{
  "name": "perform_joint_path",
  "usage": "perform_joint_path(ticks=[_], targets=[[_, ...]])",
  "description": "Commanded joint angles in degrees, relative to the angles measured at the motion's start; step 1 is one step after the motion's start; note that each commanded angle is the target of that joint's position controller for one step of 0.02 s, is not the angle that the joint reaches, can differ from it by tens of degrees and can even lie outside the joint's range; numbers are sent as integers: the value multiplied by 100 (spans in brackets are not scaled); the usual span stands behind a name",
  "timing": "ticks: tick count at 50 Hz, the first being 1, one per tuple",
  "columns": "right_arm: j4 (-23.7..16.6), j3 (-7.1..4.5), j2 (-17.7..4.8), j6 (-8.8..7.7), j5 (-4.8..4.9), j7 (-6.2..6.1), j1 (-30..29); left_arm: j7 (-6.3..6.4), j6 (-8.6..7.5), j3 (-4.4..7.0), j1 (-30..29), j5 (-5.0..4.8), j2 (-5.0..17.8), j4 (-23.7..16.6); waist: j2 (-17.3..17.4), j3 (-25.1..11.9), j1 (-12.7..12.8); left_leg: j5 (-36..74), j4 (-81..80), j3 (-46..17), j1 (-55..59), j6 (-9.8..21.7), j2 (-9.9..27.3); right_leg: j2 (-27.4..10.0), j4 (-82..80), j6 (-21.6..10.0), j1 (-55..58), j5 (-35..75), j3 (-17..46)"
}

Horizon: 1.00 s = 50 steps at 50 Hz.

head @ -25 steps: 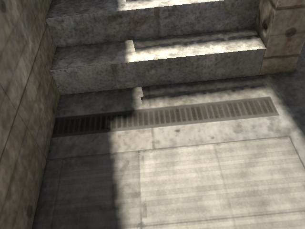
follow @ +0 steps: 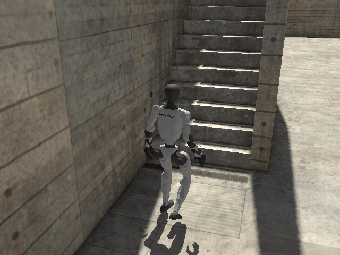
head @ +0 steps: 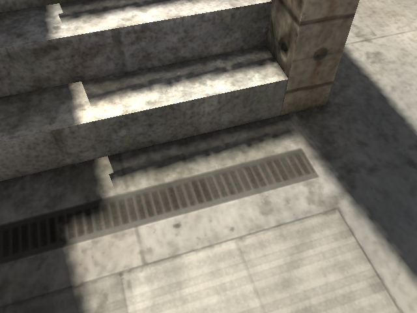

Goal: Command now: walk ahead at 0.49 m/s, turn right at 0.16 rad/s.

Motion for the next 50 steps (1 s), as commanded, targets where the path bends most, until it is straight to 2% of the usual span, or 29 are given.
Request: perform_joint_path(ticks=[1,4,7,9,11,13,15,16,17,18,19,20,21,22,23,25,27,29,33,38,39,41,43,45,46,47,48,49,50], targets=[[-17,15,-295,-35,-56,-12,375,1,-90,129,28,21,399,-365,613,-324,-47,628,-1467,-1704,1149,1079,1540,-721,-102,41,-1197,607,-7],[182,-9,-533,-18,48,-69,662,4,-34,75,-357,68,203,-584,546,-40,-47,1120,-1721,-1320,941,1228,1577,-870,-933,228,-1535,826,-250],[265,-46,-740,57,95,-148,844,-36,-35,10,-1120,96,101,-843,456,92,-207,1063,-1829,-943,888,1098,1428,-831,-2248,327,-1495,1806,-431],[283,-74,-913,65,147,-148,897,-61,-59,0,-1482,73,159,-952,423,125,-290,989,-1856,-707,759,938,1308,-648,-2949,291,-1135,2270,-565],[408,-72,-913,84,187,-148,1145,-96,-55,1,-1781,25,236,-1076,518,173,-380,811,-1844,-712,915,906,1426,-593,-3284,258,-977,2487,-574],[521,-76,-880,127,234,-155,1297,-127,-53,24,-2017,-2,352,-1220,546,285,-381,778,-1740,-820,1270,854,1625,-592,-3560,164,-1019,2353,-471],[571,-133,-989,231,275,-160,1332,-133,-114,89,-1998,4,521,-1310,547,309,-255,931,-1496,-996,1643,763,1771,-532,-3890,78,-902,1994,-429],[566,-151,-1024,276,261,-166,1284,-134,-141,143,-1782,2,625,-1282,587,181,-98,1262,-1224,-1016,1705,707,1775,-449,-4003,39,-534,1849,-504],[529,-154,-1052,345,189,-157,1210,-143,-163,237,-1224,35,768,-1123,618,-185,233,1873,-457,-810,1605,609,1550,-330,-4104,-63,266,1596,-623],[425,-75,-823,377,106,-145,1164,-106,-175,393,-149,49,1095,-838,401,-930,668,1863,851,-613,967,432,1202,-548,-4001,-260,1794,1617,-453],[253,85,-263,333,11,-155,1486,-81,-180,518,681,171,1654,-720,-664,-1856,777,34,3067,-180,-815,64,448,-1916,-4109,-773,3809,1111,1327],[296,180,51,234,166,-167,1893,-141,-166,461,849,182,1542,-654,-1727,-2422,625,-2560,4401,-578,-1972,5,24,-2681,-5066,-1192,4284,99,3357],[281,-9,-654,189,329,-181,1574,-169,-210,303,468,171,1009,-707,-1017,-1669,585,-2315,4981,-1022,-2333,88,350,-2496,-5256,-956,3534,-174,2984],[160,-76,-810,186,376,-201,1181,-180,-236,206,-43,136,753,-794,-700,-1028,424,-1779,4952,-906,-2394,158,619,-2323,-5338,-765,2759,203,2065],[154,-97,-722,218,298,-234,1016,-211,-263,152,-469,146,599,-805,-329,-683,246,-1295,4690,-854,-2151,122,843,-2047,-5530,-650,2081,755,1389],[191,-151,-493,367,237,-223,1126,-220,-313,120,-828,191,435,-745,-446,-416,-32,-756,4276,-859,-1621,82,1093,-1668,-5846,-502,1378,1444,432],[150,-166,-315,489,250,-188,1114,-184,-357,142,-782,221,465,-624,-369,-306,-119,-464,4235,-794,-1617,46,1093,-1565,-5983,-565,1188,2048,-128],[-13,-198,-315,560,232,-182,841,-118,-372,181,-649,247,579,-515,-216,-145,-111,-70,3984,-886,-1998,0,1100,-1603,-6089,-643,1232,2337,-440],[-294,-218,-309,543,175,-106,269,4,-310,212,-487,263,734,-388,-100,68,-4,789,2906,-867,-2392,-86,1026,-1594,-6214,-616,1496,2453,-973],[-753,-128,-168,507,138,84,-717,84,-182,248,-38,193,900,-223,65,339,357,1049,1854,-284,-2603,25,984,-1730,-6135,-539,2143,2822,-1520],[-900,-59,-81,621,-378,203,-991,35,-191,135,332,315,556,-1,217,594,288,1075,1475,442,-2269,94,850,-1578,-6101,-435,1945,2856,-1881],[-1101,-54,-69,685,-367,315,-1283,69,-210,191,574,295,776,93,-90,642,423,584,1206,596,-2066,252,744,-1683,-5938,-373,2182,3167,-1908],[-1109,-100,-191,699,-295,310,-955,118,-147,238,372,326,1000,70,-300,339,174,-18,1016,706,-1705,488,458,-1767,-5239,-288,2683,4895,-2078],[-847,-226,-442,626,-225,181,67,85,-5,265,286,339,1122,36,-456,-424,-279,-589,947,826,-597,822,-67,-1735,-3668,-262,2889,6447,-2156],[-529,-341,-641,555,-266,88,1064,56,49,253,233,304,1114,-29,-257,-1021,-723,-412,510,679,704,1027,-216,-1615,-2257,-126,2355,5763,-2252],[-389,-533,-1247,548,-345,0,1719,-4,29,150,378,225,766,-234,421,-1684,-867,-1314,350,-942,2435,1443,934,-1339,-444,87,648,3595,-2269],[-510,-663,-1737,618,-214,-16,1368,-122,-45,133,302,182,499,-584,1574,-2088,-452,-1174,-438,-4091,3711,2176,2207,-27,1423,391,-1604,-1003,-1524],[-534,-632,-1634,689,-149,-34,1426,-161,-120,163,-455,241,845,-710,595,-1829,-703,-805,-780,-3889,3574,1997,2143,-271,1521,295,-2251,-600,-512],[-489,-560,-1347,688,-87,-66,1107,-179,-186,100,-619,171,680,-763,318,-1087,-527,-351,-846,-3042,2800,1840,2060,-582,1077,229,-2279,49,-467]])
Keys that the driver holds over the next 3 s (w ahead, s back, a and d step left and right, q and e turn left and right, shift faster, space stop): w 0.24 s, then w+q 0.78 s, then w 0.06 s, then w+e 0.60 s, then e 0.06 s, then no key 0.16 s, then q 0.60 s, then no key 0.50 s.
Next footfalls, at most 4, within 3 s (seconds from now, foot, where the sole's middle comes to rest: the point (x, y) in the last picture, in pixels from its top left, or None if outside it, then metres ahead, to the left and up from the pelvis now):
0.36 right None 0.38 -0.16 -0.77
0.92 left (185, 261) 0.63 0.10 -0.77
1.48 right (197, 184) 0.94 0.07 -0.77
1.96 left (156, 175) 0.99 0.23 -0.77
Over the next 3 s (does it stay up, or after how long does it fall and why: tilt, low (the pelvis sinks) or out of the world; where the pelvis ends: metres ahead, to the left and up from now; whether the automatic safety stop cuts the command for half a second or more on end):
stays up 0.82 0.04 0.00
